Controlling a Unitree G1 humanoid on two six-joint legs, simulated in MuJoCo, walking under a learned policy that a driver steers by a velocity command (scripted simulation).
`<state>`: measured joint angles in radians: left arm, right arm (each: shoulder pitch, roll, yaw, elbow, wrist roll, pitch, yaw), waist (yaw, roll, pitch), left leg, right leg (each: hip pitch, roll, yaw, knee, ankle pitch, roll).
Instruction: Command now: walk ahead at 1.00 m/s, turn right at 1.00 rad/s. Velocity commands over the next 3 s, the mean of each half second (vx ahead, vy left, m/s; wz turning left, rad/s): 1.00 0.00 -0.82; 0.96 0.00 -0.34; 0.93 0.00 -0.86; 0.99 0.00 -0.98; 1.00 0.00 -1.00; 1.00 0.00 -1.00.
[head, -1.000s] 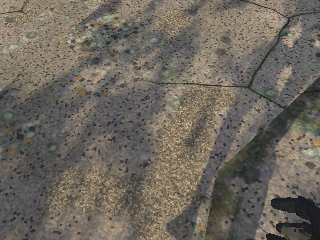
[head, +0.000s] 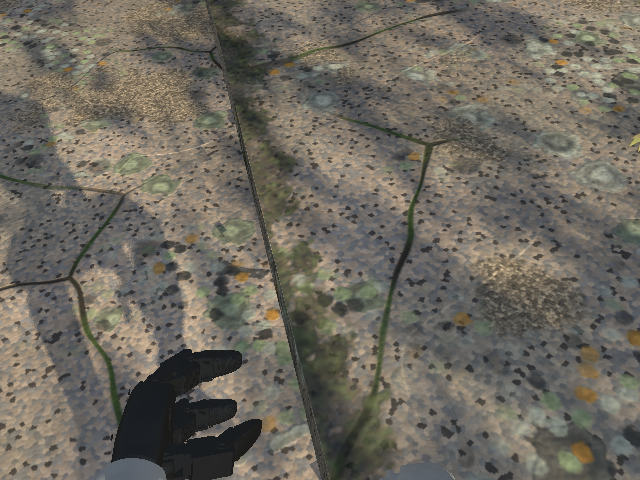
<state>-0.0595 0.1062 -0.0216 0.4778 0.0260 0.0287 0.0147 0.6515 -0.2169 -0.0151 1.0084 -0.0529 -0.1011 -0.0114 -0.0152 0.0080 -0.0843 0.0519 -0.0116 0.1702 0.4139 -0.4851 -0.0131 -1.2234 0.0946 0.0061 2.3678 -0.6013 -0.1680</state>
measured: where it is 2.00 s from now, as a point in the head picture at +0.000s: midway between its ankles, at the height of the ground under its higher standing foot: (570, 114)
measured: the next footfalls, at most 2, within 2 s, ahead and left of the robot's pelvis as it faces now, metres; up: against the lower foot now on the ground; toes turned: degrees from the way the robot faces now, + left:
right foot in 0.12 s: +0.26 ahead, -0.04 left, +0.19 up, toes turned -13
left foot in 0.44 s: +0.58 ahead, +0.16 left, +0.00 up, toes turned -20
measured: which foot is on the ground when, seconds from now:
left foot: down 0.00-0.14, up 0.16-0.42, down 0.44-0.68, up 0.70-1.00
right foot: up 0.00-0.10, down 0.12-0.34, up 0.36-0.66, down 0.68-0.98, up 1.00-1.00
